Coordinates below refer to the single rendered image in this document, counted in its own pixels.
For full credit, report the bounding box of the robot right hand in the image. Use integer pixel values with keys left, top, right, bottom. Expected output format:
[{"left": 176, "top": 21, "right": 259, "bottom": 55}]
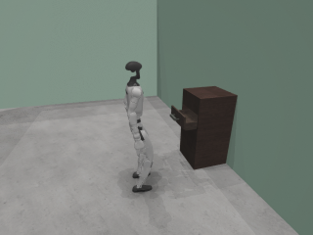
[{"left": 134, "top": 139, "right": 146, "bottom": 157}]

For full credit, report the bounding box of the right robot foot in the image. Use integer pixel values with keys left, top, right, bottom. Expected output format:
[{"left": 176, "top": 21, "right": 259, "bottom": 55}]
[{"left": 132, "top": 184, "right": 153, "bottom": 193}]

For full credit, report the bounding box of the robot right upper arm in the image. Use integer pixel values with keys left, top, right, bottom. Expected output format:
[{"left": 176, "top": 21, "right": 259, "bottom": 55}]
[{"left": 127, "top": 87, "right": 142, "bottom": 117}]

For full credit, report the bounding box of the cabinet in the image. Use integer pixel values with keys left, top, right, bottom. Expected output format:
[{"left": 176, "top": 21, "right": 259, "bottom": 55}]
[{"left": 180, "top": 86, "right": 238, "bottom": 170}]

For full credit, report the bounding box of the drawer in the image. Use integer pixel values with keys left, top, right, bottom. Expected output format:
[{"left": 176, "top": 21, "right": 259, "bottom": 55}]
[{"left": 171, "top": 105, "right": 198, "bottom": 131}]

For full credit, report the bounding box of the robot left thigh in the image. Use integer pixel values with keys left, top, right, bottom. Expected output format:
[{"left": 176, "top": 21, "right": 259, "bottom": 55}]
[{"left": 140, "top": 123, "right": 149, "bottom": 154}]

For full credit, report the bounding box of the right robot forearm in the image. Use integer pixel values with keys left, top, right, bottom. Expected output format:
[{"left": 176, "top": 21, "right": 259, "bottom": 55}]
[{"left": 129, "top": 113, "right": 141, "bottom": 141}]

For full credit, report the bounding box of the handle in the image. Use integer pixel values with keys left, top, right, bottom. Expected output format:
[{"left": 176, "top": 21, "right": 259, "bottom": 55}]
[{"left": 170, "top": 114, "right": 180, "bottom": 121}]

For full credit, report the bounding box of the robot left upper arm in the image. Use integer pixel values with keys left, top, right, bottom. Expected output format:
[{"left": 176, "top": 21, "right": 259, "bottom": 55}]
[{"left": 123, "top": 81, "right": 129, "bottom": 106}]

